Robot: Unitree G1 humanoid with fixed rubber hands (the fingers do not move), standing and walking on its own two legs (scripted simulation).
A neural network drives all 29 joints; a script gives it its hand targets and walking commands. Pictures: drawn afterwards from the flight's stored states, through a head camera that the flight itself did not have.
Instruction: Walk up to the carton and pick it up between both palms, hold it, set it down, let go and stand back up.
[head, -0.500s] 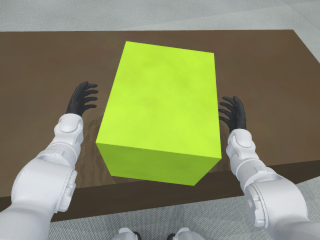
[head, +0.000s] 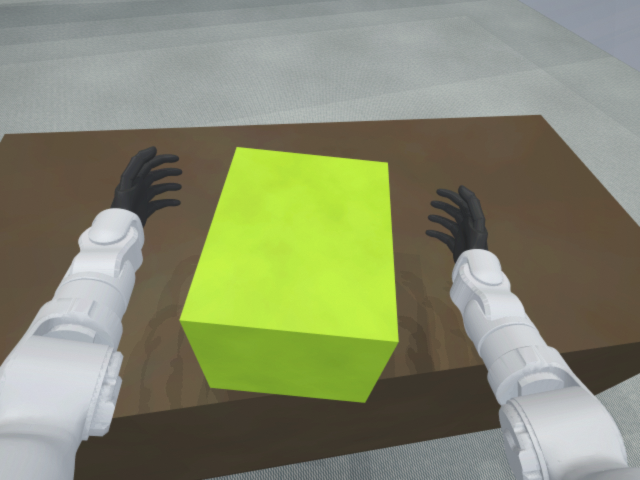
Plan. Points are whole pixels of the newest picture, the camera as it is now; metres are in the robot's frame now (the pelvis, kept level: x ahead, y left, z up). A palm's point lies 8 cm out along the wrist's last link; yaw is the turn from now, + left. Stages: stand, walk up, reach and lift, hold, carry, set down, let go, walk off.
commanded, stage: set down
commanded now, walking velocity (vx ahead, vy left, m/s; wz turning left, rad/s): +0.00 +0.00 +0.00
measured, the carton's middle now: (300, 273) +0.41 -0.01 -0.02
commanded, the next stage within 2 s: none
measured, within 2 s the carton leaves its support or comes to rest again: neither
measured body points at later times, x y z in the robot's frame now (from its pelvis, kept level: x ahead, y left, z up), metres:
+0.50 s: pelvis +0.00 +0.00 +0.02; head +0.02 +0.02 +0.46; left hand +0.43 +0.22 +0.11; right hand +0.36 -0.22 +0.09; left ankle +0.03 +0.08 -0.73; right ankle +0.00 -0.11 -0.73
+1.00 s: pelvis +0.00 +0.00 +0.02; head +0.01 +0.02 +0.46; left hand +0.34 +0.24 +0.06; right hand +0.29 -0.21 +0.05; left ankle +0.03 +0.08 -0.73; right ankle +0.00 -0.11 -0.73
